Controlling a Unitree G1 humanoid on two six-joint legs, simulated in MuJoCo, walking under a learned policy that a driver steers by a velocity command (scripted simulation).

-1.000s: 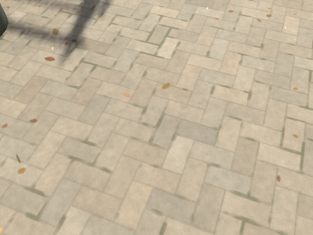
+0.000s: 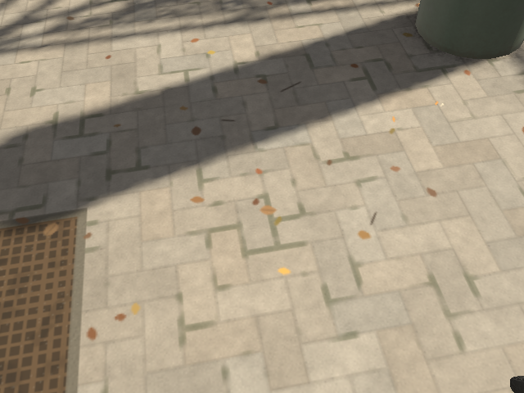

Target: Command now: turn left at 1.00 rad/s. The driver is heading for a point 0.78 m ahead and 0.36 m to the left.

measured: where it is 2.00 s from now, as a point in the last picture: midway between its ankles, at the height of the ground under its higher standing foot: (142, 341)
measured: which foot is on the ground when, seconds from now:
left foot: up 0.00-0.32, down 0.34-0.82, up 0.84-1.00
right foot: down 0.00-0.34, up 0.36-0.80, down 0.82-1.00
